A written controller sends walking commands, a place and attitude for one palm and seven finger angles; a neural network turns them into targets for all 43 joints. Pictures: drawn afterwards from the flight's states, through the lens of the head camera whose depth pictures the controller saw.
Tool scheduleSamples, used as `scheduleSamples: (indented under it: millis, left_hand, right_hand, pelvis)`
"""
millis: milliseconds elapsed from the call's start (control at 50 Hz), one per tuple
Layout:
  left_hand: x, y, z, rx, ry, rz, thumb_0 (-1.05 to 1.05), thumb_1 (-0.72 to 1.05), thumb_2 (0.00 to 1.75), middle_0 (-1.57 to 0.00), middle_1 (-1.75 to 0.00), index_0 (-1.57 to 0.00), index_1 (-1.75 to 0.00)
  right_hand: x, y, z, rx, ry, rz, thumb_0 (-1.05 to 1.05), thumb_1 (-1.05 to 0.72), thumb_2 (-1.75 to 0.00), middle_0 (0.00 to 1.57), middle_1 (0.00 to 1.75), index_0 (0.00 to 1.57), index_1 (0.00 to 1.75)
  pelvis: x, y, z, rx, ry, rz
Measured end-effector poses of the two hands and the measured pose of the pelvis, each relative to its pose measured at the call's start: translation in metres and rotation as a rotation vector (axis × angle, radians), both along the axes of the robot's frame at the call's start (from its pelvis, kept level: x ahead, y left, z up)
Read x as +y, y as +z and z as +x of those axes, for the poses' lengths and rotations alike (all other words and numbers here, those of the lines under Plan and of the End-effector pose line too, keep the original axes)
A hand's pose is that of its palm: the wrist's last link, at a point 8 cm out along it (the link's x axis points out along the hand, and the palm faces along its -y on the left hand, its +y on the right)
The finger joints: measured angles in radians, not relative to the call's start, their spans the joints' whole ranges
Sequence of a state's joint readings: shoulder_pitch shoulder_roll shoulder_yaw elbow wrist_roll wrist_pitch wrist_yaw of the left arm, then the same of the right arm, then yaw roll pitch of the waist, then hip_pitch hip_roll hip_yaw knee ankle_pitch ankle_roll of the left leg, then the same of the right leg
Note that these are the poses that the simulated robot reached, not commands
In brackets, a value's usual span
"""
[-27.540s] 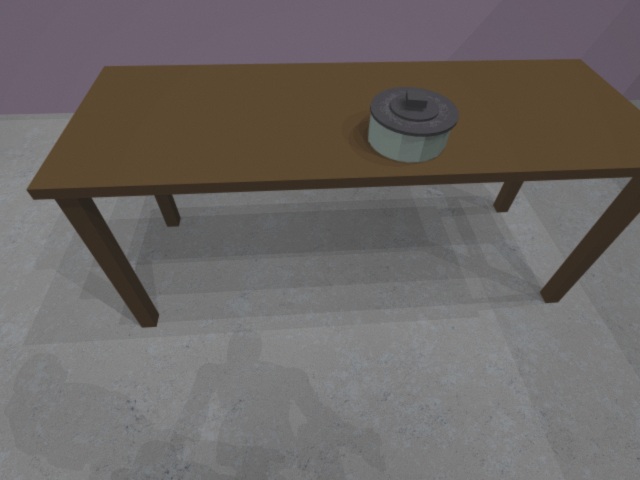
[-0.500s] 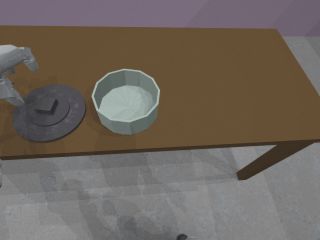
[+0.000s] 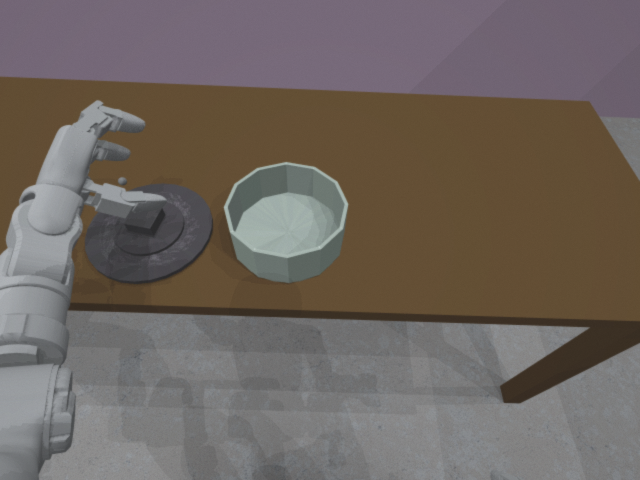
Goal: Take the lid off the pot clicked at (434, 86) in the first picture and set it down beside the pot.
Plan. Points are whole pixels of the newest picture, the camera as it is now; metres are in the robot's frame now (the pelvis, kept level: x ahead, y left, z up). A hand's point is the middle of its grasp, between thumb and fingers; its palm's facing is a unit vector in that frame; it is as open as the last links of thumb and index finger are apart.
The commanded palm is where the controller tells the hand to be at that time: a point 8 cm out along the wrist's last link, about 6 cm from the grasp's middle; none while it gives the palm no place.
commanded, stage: draw the hand back to the body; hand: left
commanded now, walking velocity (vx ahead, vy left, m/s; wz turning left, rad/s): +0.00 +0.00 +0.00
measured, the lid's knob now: (145, 219) +0.50 +0.32 -0.06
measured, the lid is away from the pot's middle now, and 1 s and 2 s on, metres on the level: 0.24 0.24 0.24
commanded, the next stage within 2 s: step back with the hand held close in 1.64 s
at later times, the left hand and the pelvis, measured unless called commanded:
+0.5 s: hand (114, 214) +0.36 +0.24 +0.15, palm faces +0.44 -0.85 -0.30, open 9.3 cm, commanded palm +0.30 +0.27 +0.16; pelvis +0.01 -0.05 +0.01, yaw +0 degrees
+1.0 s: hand (106, 298) +0.26 +0.21 +0.16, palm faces +0.46 -0.83 -0.30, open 7.5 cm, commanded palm +0.20 +0.24 +0.17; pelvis -0.01 -0.07 +0.01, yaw +1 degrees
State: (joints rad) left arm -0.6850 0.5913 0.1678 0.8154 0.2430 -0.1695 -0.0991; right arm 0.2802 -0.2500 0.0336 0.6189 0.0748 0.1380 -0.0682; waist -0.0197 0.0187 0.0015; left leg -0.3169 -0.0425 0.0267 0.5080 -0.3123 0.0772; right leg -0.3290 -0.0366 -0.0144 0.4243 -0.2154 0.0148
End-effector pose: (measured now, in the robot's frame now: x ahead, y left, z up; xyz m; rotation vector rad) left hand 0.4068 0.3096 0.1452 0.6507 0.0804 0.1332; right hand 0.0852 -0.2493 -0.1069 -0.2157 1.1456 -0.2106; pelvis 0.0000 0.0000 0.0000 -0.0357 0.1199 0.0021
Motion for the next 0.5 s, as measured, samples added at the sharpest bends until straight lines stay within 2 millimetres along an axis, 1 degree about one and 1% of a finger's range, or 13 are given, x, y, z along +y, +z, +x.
scheduleSamples:
  millis: [60,140,220,340,500]
  left_hand:
    - [-0.005,-0.001,-0.005,-0.110,0.095,-0.193,0.00,0.10,0.41,-0.30,-0.98,-0.29,-0.98]
    - [-0.009,-0.001,-0.012,-0.177,0.170,-0.295,0.00,0.13,0.43,-0.29,-0.95,-0.29,-0.95]
    - [-0.014,0.004,-0.026,-0.220,0.198,-0.311,0.00,0.19,0.46,-0.28,-0.91,-0.28,-0.91]
    - [-0.021,0.012,-0.054,-0.255,0.224,-0.292,0.00,0.29,0.53,-0.27,-0.82,-0.27,-0.82]
    - [-0.032,0.013,-0.094,-0.263,0.264,-0.284,0.01,0.44,0.62,-0.26,-0.68,-0.25,-0.69]
  right_hand:
    - [-0.002,0.007,0.008,-0.052,0.018,-0.006,0.00,-0.90,-0.90,0.21,0.30,0.20,0.30]
    - [-0.010,0.013,0.015,-0.112,0.023,-0.006,0.00,-0.90,-0.90,0.21,0.30,0.20,0.30]
    - [-0.021,0.013,0.019,-0.141,0.027,-0.005,0.00,-0.90,-0.90,0.21,0.30,0.20,0.30]
    - [-0.038,0.010,0.027,-0.157,0.038,0.000,0.01,-0.90,-0.90,0.20,0.30,0.20,0.30]
    - [-0.052,0.011,0.047,-0.220,0.067,0.007,0.01,-0.90,-0.90,0.20,0.30,0.20,0.30]
  pelvis:
    - [-0.006,0.002,0.005,-0.022,-0.001,0.000]
    - [-0.013,0.004,0.011,-0.044,-0.008,0.000]
    - [-0.021,0.004,0.015,-0.057,-0.011,0.003]
    - [-0.034,0.005,0.018,-0.074,-0.006,0.008]
    - [-0.050,0.006,0.013,-0.105,0.006,0.016]
